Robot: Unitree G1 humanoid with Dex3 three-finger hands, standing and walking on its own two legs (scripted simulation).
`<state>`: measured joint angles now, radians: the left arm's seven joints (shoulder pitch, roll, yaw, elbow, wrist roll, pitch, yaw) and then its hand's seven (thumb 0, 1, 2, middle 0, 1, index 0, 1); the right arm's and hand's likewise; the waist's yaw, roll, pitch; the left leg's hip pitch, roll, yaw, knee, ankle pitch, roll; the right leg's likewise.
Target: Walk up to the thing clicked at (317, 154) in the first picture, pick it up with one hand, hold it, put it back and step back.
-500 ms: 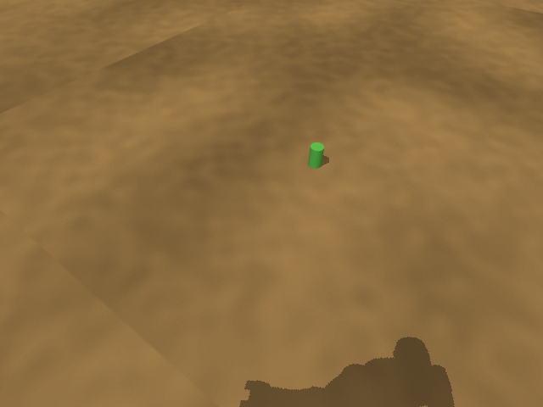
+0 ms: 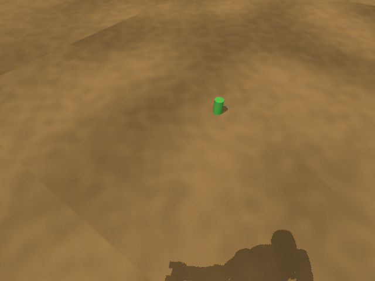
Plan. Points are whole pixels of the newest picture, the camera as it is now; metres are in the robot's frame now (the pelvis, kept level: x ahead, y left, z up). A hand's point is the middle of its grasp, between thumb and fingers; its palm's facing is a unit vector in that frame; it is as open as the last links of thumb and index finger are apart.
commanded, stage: stand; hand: left
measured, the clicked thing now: (218, 106) +1.44 -0.25 -0.72
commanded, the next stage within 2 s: walk up in 0.62 s
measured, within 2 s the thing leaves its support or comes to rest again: neither
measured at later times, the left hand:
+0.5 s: hand out of the picture +0.08 +0.25 -0.16, palm faces -0.03 -0.94 -0.34, open 7.4 cm
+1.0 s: hand (107, 258) +0.20 +0.20 -0.15, palm faces -0.14 -0.88 -0.45, open 7.4 cm
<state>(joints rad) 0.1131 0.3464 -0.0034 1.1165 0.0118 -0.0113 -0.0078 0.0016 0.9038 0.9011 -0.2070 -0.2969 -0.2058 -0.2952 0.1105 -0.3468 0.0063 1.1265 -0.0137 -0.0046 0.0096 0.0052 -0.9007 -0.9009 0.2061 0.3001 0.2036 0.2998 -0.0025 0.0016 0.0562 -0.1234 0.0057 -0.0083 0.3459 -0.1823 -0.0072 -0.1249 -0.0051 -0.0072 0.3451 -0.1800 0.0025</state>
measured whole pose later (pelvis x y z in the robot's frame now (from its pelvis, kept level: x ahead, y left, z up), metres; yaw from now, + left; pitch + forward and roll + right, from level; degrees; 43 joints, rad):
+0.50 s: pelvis +0.01 +0.00 +0.00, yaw +0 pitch -2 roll +0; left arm 0.11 0.35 0.00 1.12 0.01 -0.01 -0.01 0.00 0.90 0.90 -0.21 -0.30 -0.21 -0.30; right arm 0.11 -0.35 0.01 1.12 -0.01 -0.01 0.01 0.01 -0.90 -0.90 0.21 0.30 0.20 0.30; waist 0.00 0.00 0.05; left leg -0.10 0.01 -0.01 0.33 -0.18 -0.01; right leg -0.11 0.00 -0.01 0.33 -0.18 0.00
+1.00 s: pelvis +0.09 -0.09 -0.04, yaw -9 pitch -4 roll +0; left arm 0.25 0.45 0.12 0.97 0.04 -0.03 -0.10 0.00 0.91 0.90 -0.20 -0.30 -0.20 -0.29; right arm 0.26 -0.49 -0.10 1.01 -0.06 -0.02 0.04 0.01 -0.90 -0.90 0.21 0.30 0.20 0.30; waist -0.01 0.07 0.04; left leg -0.10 0.17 0.05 0.78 -0.53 0.02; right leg -0.39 -0.05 -0.06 0.73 -0.27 0.00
